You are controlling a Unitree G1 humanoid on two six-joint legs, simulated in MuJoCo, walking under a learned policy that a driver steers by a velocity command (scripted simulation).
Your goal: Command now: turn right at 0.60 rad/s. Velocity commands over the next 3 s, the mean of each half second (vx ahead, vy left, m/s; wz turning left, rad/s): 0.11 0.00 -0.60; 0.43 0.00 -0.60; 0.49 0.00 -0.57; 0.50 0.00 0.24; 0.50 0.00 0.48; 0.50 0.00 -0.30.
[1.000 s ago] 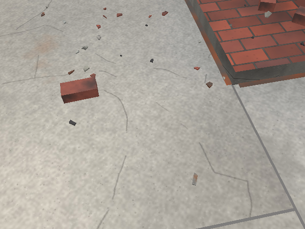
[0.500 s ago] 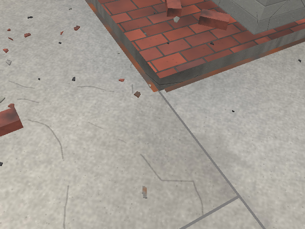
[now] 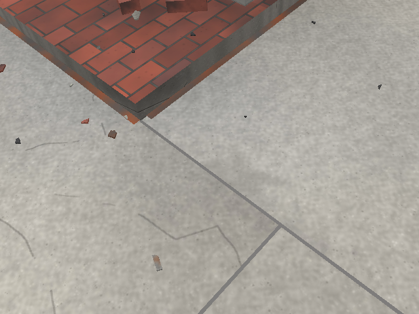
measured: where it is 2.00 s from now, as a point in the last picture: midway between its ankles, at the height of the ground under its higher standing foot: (408, 260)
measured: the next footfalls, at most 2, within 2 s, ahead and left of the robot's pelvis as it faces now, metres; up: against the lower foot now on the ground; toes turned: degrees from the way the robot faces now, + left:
left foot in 0.28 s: +0.08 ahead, +0.13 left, +0.00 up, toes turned -16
right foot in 0.76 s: +0.15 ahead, -0.22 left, +0.00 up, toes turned -31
